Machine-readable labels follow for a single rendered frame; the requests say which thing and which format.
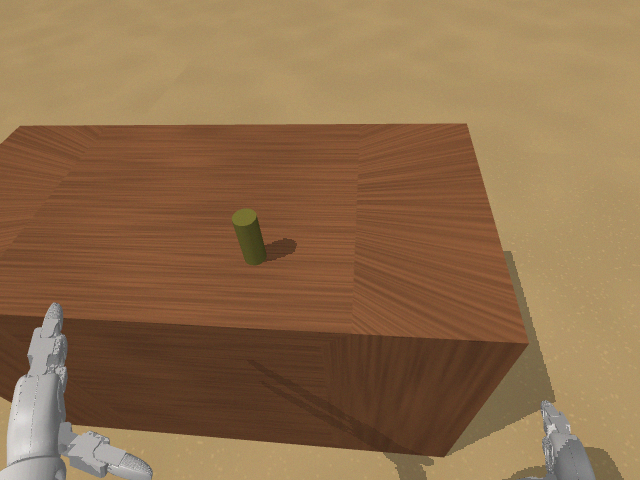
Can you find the can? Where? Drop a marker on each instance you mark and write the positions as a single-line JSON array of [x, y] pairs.
[[249, 235]]

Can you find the left robot hand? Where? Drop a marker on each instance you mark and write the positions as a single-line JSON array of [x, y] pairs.
[[37, 424]]

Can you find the right robot hand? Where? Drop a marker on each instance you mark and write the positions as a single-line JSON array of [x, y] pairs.
[[565, 456]]

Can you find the left robot arm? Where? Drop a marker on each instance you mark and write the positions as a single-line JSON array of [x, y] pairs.
[[36, 468]]

